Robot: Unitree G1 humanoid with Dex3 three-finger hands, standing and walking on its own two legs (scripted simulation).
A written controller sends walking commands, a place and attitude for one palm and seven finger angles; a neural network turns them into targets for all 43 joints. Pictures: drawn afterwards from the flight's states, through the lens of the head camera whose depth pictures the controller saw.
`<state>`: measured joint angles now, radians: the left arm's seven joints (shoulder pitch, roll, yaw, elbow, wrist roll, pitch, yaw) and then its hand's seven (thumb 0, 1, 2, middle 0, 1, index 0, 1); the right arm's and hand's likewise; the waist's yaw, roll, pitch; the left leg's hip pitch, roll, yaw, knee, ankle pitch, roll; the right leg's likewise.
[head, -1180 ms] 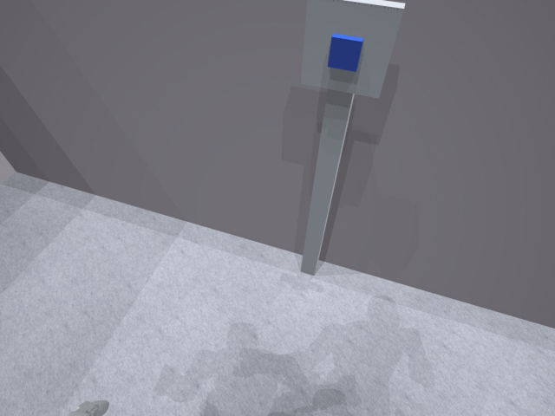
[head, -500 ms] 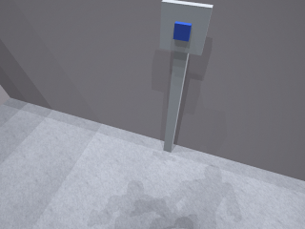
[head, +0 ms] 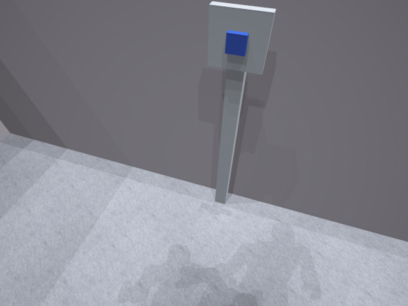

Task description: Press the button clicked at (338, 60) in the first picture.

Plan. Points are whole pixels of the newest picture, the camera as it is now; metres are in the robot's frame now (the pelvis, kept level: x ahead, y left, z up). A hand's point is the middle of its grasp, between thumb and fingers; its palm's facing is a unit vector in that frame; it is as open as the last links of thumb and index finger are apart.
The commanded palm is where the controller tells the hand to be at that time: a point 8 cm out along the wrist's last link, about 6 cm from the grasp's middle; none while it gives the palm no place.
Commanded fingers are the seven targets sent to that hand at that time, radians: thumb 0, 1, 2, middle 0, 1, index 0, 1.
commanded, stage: look at it before walking up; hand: left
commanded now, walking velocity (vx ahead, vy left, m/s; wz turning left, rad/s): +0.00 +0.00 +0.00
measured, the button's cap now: (236, 42) +0.77 -0.05 +0.17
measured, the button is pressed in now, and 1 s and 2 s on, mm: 0 0 0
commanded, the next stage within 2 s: turn to face it in 0.26 s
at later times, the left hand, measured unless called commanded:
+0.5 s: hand out of the picture +0.07 +0.24 -0.16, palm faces -0.04 -0.94 -0.33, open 7.4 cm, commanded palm none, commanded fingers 0.00 0.90 0.90 -0.20 -0.30 -0.20 -0.30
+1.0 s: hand out of the picture +0.07 +0.19 -0.19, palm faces -0.15 -0.97 -0.20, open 7.4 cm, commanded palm none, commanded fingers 0.00 0.90 0.90 -0.20 -0.30 -0.20 -0.30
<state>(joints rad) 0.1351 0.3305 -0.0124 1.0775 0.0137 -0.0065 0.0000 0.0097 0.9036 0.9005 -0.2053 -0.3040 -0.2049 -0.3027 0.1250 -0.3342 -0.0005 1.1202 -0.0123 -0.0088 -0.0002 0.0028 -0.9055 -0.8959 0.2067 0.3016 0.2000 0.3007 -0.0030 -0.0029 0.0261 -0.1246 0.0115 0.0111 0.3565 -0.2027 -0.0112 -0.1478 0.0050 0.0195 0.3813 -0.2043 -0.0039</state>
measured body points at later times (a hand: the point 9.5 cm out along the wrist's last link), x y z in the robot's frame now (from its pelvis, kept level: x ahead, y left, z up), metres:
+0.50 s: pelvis +0.00 +0.00 +0.00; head +0.01 +0.00 +0.45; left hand +0.07 +0.29 -0.14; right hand +0.08 -0.29 -0.14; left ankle -0.01 +0.13 -0.75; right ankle +0.00 -0.12 -0.75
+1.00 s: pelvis -0.02 +0.02 -0.02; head +0.01 +0.02 +0.43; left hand +0.07 +0.24 -0.17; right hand -0.03 -0.24 -0.16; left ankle -0.01 +0.13 -0.75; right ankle +0.00 -0.12 -0.75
